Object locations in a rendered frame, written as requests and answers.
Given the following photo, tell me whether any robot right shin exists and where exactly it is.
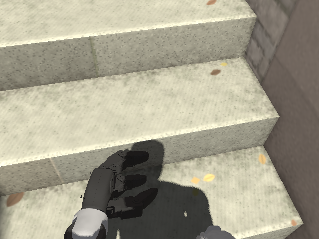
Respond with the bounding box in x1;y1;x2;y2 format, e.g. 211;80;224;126
204;225;221;234

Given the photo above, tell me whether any robot left forearm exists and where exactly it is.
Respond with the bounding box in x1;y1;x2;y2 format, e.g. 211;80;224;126
64;208;109;239

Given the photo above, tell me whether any robot left hand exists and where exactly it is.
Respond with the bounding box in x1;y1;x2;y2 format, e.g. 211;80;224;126
80;149;159;220

